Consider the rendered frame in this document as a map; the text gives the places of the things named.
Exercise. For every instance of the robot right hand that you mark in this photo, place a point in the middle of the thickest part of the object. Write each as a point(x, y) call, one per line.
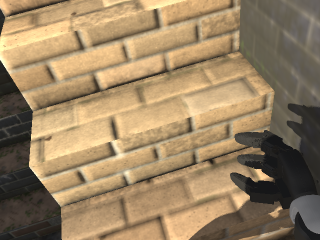
point(286, 165)

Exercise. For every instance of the robot right forearm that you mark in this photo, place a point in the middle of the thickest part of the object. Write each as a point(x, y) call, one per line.
point(304, 212)

